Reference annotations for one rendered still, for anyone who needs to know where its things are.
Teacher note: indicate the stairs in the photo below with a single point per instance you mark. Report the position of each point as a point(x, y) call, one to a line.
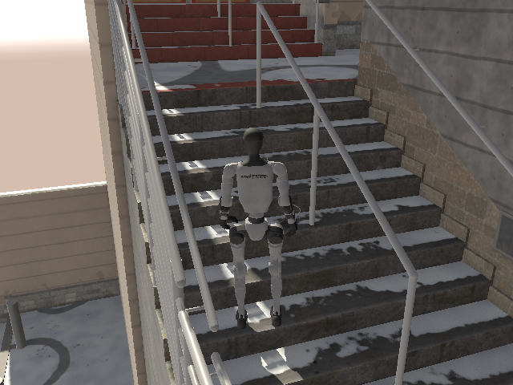
point(192, 33)
point(344, 287)

